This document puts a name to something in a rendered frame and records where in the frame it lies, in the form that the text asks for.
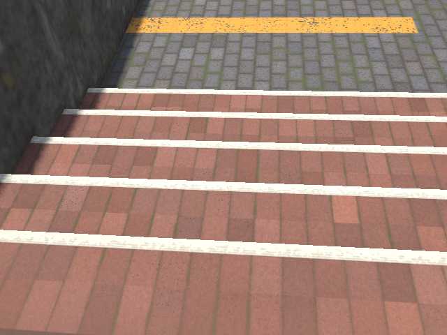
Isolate stairs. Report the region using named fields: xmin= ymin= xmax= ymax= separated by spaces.
xmin=0 ymin=88 xmax=447 ymax=252

